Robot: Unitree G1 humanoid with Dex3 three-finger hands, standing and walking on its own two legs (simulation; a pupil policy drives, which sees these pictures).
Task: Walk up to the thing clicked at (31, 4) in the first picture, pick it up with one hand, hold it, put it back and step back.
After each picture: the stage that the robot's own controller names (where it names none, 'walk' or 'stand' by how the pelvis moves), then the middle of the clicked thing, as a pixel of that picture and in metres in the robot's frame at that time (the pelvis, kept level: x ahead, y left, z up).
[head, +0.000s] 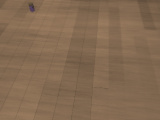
stand; (31, 7) +2.15 +0.77 -0.72
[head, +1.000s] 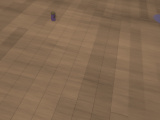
walk; (53, 16) +2.08 +0.39 -0.69
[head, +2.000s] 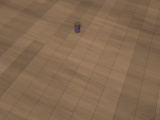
walk; (77, 27) +1.48 +0.11 -0.69
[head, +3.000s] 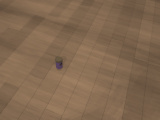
walk; (59, 62) +1.00 +0.21 -0.70
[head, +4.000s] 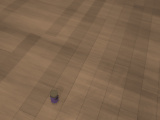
walk; (54, 96) +0.66 +0.19 -0.70
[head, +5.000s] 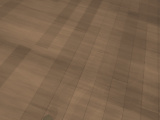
walk; out of the picture +0.45 +0.18 -0.72
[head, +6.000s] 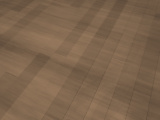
stand; out of the picture +0.36 +0.20 -0.72
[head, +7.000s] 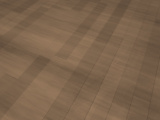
stand; out of the picture +0.35 +0.18 -0.72
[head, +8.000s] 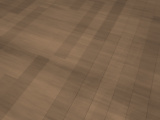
stand; out of the picture +0.36 +0.18 -0.73
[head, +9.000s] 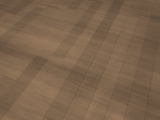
stand; out of the picture +0.35 +0.19 -0.73
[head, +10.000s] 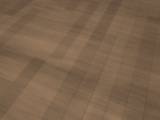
stand; out of the picture +0.34 +0.20 -0.73
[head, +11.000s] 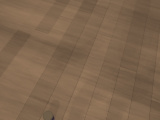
go down; (48, 117) +0.37 +0.21 -0.67
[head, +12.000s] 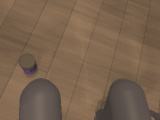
go down; (28, 64) +0.42 +0.24 -0.30
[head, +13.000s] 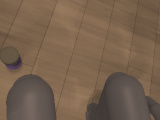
close in; (11, 58) +0.41 +0.26 -0.27
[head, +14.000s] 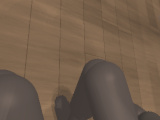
close; out of the picture +0.40 +0.29 -0.22
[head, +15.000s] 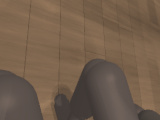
close; out of the picture +0.39 +0.29 -0.22
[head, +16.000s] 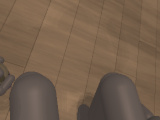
lift; out of the picture +0.31 +0.26 -0.16
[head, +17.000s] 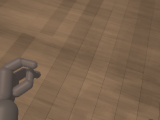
close; out of the picture +0.19 +0.26 -0.63
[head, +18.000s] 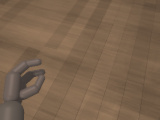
close; out of the picture +0.16 +0.26 -0.70
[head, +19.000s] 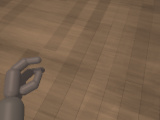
stand; out of the picture +0.14 +0.25 -0.71
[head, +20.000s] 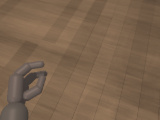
stand; out of the picture +0.14 +0.24 -0.69
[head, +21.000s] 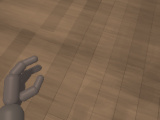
stand; out of the picture +0.14 +0.24 -0.65
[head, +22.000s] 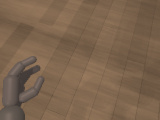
stand; out of the picture +0.14 +0.24 -0.62
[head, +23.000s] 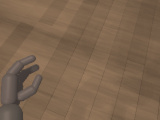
stand; out of the picture +0.13 +0.24 -0.63
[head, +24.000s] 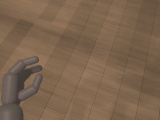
stand; out of the picture +0.13 +0.24 -0.62
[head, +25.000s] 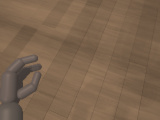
stand; out of the picture +0.14 +0.24 -0.63
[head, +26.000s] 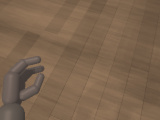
stand; out of the picture +0.14 +0.25 -0.65
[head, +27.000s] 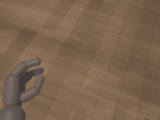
stand; out of the picture +0.15 +0.25 -0.64
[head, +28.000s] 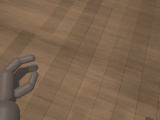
stand; out of the picture +0.15 +0.25 -0.65
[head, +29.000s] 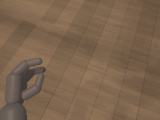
stand; out of the picture +0.16 +0.25 -0.62
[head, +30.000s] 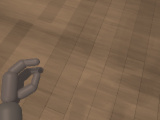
stand; out of the picture +0.17 +0.25 -0.62
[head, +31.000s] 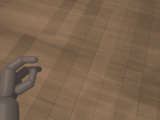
stand; out of the picture +0.16 +0.25 -0.67
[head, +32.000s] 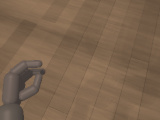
stand; out of the picture +0.18 +0.26 -0.62
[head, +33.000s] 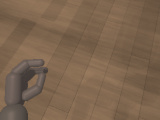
close; out of the picture +0.18 +0.27 -0.61
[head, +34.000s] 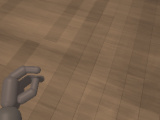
stand; out of the picture +0.18 +0.26 -0.68
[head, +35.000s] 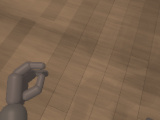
close; out of the picture +0.20 +0.27 -0.61
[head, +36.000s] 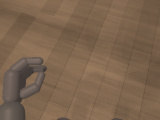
close; out of the picture +0.21 +0.27 -0.59
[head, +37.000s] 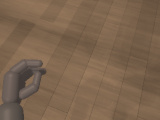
close; out of the picture +0.22 +0.28 -0.61
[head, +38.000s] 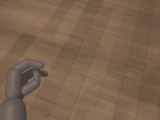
close; out of the picture +0.21 +0.28 -0.67
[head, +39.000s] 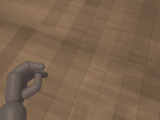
close; out of the picture +0.22 +0.28 -0.64
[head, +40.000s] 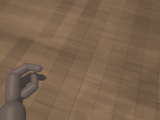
stand; out of the picture +0.22 +0.29 -0.67
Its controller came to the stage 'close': yes
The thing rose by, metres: 0.22
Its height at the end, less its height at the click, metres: -0.02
